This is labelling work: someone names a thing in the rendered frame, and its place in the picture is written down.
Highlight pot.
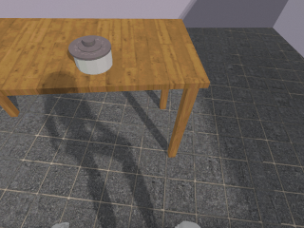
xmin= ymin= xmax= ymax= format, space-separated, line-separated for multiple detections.
xmin=73 ymin=50 xmax=113 ymax=75

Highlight lid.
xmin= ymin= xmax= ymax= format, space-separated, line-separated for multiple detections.
xmin=68 ymin=35 xmax=111 ymax=61

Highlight table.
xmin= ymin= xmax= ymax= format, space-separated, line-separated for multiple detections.
xmin=0 ymin=18 xmax=210 ymax=158

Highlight knob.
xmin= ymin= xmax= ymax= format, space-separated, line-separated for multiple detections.
xmin=82 ymin=36 xmax=96 ymax=47

